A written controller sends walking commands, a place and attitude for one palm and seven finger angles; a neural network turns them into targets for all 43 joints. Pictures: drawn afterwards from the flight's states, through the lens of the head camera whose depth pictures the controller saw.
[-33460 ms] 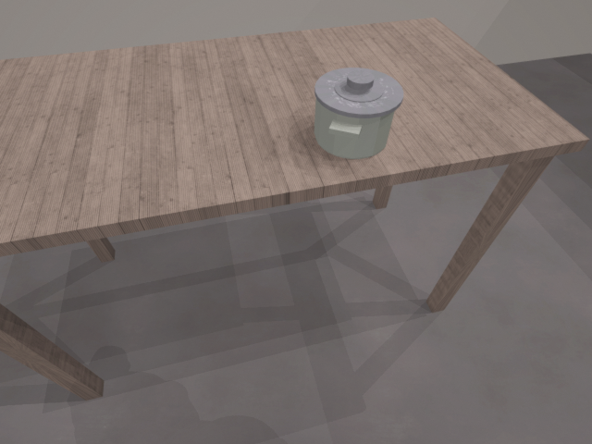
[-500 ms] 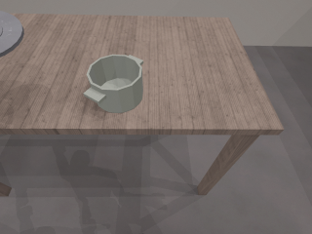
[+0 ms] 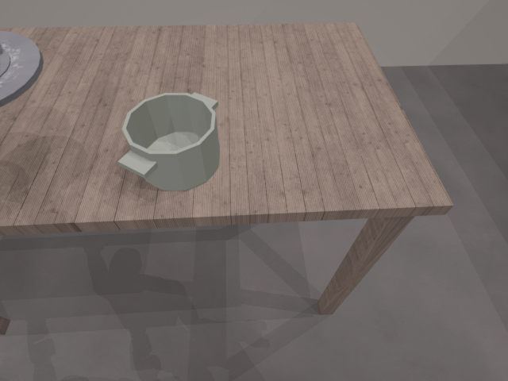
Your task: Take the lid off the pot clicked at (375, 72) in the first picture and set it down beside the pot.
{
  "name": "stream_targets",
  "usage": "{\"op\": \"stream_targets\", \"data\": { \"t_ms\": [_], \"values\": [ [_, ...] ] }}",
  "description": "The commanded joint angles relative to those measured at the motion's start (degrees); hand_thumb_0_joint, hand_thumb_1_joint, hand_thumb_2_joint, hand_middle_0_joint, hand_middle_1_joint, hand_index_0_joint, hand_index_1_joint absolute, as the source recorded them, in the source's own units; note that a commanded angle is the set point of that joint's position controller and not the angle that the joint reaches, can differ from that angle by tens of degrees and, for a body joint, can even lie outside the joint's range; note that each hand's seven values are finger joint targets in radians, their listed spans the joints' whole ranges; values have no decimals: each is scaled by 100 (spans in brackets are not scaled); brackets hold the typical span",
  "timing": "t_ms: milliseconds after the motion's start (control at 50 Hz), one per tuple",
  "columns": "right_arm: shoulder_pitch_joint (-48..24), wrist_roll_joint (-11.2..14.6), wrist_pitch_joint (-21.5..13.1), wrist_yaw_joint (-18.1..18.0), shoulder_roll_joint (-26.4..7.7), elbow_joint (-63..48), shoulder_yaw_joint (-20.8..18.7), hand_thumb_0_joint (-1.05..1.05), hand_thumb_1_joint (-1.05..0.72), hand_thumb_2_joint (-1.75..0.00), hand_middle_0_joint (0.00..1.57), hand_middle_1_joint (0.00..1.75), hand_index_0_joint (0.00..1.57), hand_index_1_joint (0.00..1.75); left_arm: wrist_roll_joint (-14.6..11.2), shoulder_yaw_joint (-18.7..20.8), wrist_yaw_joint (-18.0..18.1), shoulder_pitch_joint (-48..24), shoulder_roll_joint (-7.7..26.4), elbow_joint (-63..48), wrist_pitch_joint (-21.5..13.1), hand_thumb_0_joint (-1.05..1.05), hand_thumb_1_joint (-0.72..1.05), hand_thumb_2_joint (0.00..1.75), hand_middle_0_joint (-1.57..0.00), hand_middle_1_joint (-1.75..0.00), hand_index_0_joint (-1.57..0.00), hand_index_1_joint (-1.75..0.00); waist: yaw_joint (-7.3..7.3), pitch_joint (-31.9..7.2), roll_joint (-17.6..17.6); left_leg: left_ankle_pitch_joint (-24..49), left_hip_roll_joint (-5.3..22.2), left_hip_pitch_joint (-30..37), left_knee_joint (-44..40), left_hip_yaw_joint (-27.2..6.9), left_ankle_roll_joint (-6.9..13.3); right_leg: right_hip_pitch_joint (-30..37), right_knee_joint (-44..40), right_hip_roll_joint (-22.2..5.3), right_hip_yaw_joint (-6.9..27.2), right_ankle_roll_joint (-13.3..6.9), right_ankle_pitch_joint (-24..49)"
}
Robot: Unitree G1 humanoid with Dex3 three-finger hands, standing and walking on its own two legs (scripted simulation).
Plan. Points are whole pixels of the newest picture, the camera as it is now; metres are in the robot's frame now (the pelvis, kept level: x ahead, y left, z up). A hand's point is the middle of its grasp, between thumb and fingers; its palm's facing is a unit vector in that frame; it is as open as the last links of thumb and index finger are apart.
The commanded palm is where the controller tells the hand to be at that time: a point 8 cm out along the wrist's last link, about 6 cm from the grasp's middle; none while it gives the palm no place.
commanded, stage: lower the lid onto the table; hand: left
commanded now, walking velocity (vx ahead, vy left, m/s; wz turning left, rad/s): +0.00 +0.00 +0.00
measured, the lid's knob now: out of the picture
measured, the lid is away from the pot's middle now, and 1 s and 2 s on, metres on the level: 0.23 0.23 0.23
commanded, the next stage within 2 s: none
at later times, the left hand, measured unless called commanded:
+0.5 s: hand out of the picture +0.45 +0.35 +0.23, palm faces -0.30 -0.23 -0.92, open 7.3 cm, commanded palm +0.48 +0.34 +0.30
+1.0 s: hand out of the picture +0.47 +0.34 +0.20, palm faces -0.34 -0.24 -0.91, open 7.3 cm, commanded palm +0.49 +0.34 +0.27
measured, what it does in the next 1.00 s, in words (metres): stands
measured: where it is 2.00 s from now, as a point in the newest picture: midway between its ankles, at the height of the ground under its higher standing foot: outside the picture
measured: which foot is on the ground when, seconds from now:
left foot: down 0.00-1.00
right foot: down 0.00-1.00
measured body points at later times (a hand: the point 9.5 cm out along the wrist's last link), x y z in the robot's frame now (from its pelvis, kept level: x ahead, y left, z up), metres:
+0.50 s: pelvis +0.00 -0.01 +0.00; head +0.06 +0.00 +0.44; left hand +0.46 +0.35 +0.28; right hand +0.05 -0.29 -0.12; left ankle +0.05 +0.06 -0.73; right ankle -0.06 -0.13 -0.73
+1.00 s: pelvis +0.00 +0.00 -0.01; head +0.07 +0.00 +0.44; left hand +0.48 +0.35 +0.25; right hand +0.03 -0.29 -0.13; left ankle +0.05 +0.06 -0.73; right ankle -0.06 -0.13 -0.73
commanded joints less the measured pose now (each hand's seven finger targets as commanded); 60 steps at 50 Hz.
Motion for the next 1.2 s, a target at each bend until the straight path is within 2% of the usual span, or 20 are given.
{"op": "stream_targets", "data": {
  "t_ms": [0, 20, 80, 120, 140, 240, 380, 420, 480, 620, 700, 820, 900, 980, 1020, 1040, 1060, 1120, 1140, 1180],
  "values": [
    [239, 18, -57, -51, -1047, -517, -319, 0, -90, -90, 20, 30, 20, 30, 189, 192, 342, -2907, 1532, -989, -66, 0, 57, 105, -79, -116, -91, -111, 8, -2281, 307, 1589, 186, 2773, 106, -412, -26, -692, -334, 248, -118, -277, 1248],
    [272, 46, -86, -49, -1059, -523, -300, 0, -90, -90, 20, 30, 20, 30, 75, 40, 314, -2803, 1336, -1028, -116, 0, 57, 105, -79, -116, -91, -111, -1, -2274, 305, 1805, 215, 2815, 134, -371, -28, -658, -325, 229, -145, -294, 1405],
    [258, 27, -28, -67, -1077, -526, -310, 0, -90, -90, 20, 30, 20, 30, 160, 283, 360, -3053, 1740, -1200, -137, 0, 57, 105, -79, -116, -91, -111, 7, -2428, 419, 1568, 208, 2810, 122, -400, 1, -595, -314, 253, -86, -267, 1346],
    [197, 45, -90, -89, -1057, -602, -308, 0, -90, -90, 20, 30, 20, 30, 55, 195, 331, -3217, 1605, -1670, -199, 0, 57, 105, -79, -116, -91, -111, 34, -2687, 814, 2178, 237, 3178, 238, -374, 1, -619, -283, 245, -86, -299, 1576],
    [292, 15, -64, -100, -1066, -543, -335, 0, -90, -90, 20, 30, 20, 30, 157, 448, 368, -3178, 1923, -1493, -190, 0, 57, 105, -79, -116, -91, -111, 11, -2794, 747, 2176, 240, 3190, 276, -393, 4, -579, -280, 274, -45, -250, 1555],
    [287, 72, -38, -95, -1080, -511, -320, 0, -90, -90, 20, 30, 20, 30, 63, 201, 327, -2617, 1573, -1008, -250, 0, 57, 105, -79, -116, -91, -111, -51, -2294, 547, 1797, 269, 2873, 250, -358, 0, -757, -291, 270, -96, -234, 1385],
    [348, 61, -43, -119, -1087, -479, -344, 0, -90, -90, 20, 30, 20, 30, -4, 138, 346, -2805, 1522, -1343, -328, 0, 57, 105, -79, -116, -91, -111, -91, -2366, 775, 1652, 264, 3039, 270, -450, 22, -920, -287, 297, -116, -253, 1270],
    [323, 94, -117, -157, -1083, -498, -315, 0, -90, -90, 20, 30, 20, 30, -138, -98, 295, -2676, 1187, -1377, -382, 0, 57, 105, -79, -116, -91, -111, -97, -2325, 793, 1821, 317, 3175, 257, -456, 16, -1039, -283, 287, -166, -281, 1255],
    [381, 51, -99, -163, -1094, -423, -347, 0, -90, -90, 20, 30, 20, 30, -12, 201, 374, -2803, 1589, -1374, -398, 0, 57, 105, -79, -116, -91, -111, -93, -2492, 708, 1462, 251, 3018, 273, -457, 38, -899, -246, 302, -116, -254, 1238],
    [389, 71, -149, -177, -1089, -461, -320, 0, -90, -90, 20, 30, 20, 30, -123, 70, 369, -2440, 1292, -1186, -524, 0, 57, 105, -79, -116, -91, -111, -74, -2357, 721, 1705, 292, 3033, 347, -477, 3, -1129, -159, 301, -180, -290, 1227],
    [419, 59, -67, -167, -1108, -435, -334, 0, -90, -90, 20, 30, 20, 30, -17, 260, 450, -2490, 1564, -984, -560, 0, 57, 105, -79, -116, -91, -111, -115, -2294, 518, 1168, 237, 2664, 342, -446, 11, -1040, -131, 293, -126, -259, 1142],
    [423, 75, -39, -190, -1106, -581, -321, 0, -90, -90, 20, 30, 20, 30, -61, 462, 465, -2452, 1806, -1383, -768, 0, 57, 105, -79, -116, -91, -111, -10, -2774, 759, 2090, 276, 2926, 499, -431, -15, -930, 24, 309, -133, -281, 1516],
    [568, 64, 42, -166, -1126, -528, -361, 0, -90, -90, 20, 30, 20, 30, 22, 554, 515, -2158, 1881, -871, -778, 0, 57, 105, -79, -116, -91, -111, -101, -2410, 486, 1539, 265, 2609, 516, -431, -15, -1109, -17, 329, -126, -237, 1249],
    [606, 68, 84, -159, -1147, -516, -374, 0, -90, -90, 20, 30, 20, 30, -10, 416, 525, -2295, 1735, -1007, -817, 0, 57, 105, -79, -116, -91, -111, -131, -2393, 652, 1575, 285, 2672, 542, -446, -17, -1248, -3, 344, -132, -248, 1251],
    [593, 86, 28, -179, -1127, -552, -374, 0, -90, -90, 20, 30, 20, 30, -144, 142, 482, -2442, 1348, -1350, -859, 0, 57, 105, -79, -116, -91, -111, -102, -2575, 975, 1926, 372, 3097, 532, -546, -48, -1458, 15, 349, -182, -288, 1145],
    [646, 40, 57, -179, -1165, -507, -419, 0, -90, -90, 20, 30, 20, 30, -54, 437, 545, -2635, 1700, -1460, -840, 0, 57, 105, -79, -116, -91, -111, -101, -2792, 1058, 1837, 404, 3250, 564, -627, -63, -1526, 12, 367, -134, -250, 998],
    [678, 39, 31, -193, -1128, -517, -419, 0, -90, -90, 20, 30, 20, 30, -35, 375, 546, -2535, 1610, -1352, -845, 0, 57, 105, -79, -116, -91, -111, -124, -2748, 1096, 1905, 361, 3268, 615, -618, -40, -1586, 24, 382, -147, -271, 1054],
    [711, 64, -30, -228, -1119, -516, -385, 0, -90, -90, 20, 30, 20, 30, -152, 243, 497, -2238, 1368, -1314, -910, 0, 57, 105, -79, -116, -91, -111, -122, -2672, 870, 1965, 356, 3167, 606, -574, -48, -1558, 51, 388, -202, -280, 1122],
    [766, 32, 4, -226, -1156, -431, -414, 0, -90, -90, 20, 30, 20, 30, -64, 581, 552, -2222, 1776, -1098, -895, 0, 57, 105, -79, -116, -91, -111, -132, -2716, 671, 1677, 368, 3048, 624, -581, -43, -1502, 52, 384, -153, -231, 1036],
    [767, 38, 9, -220, -1145, -458, -413, 0, -90, -90, 20, 30, 20, 30, -53, 530, 556, -2227, 1764, -1107, -916, 0, 57, 105, -79, -116, -91, -111, -132, -2648, 617, 1441, 295, 2841, 609, -538, -13, -1416, 64, 380, -153, -245, 1078]
  ]
}}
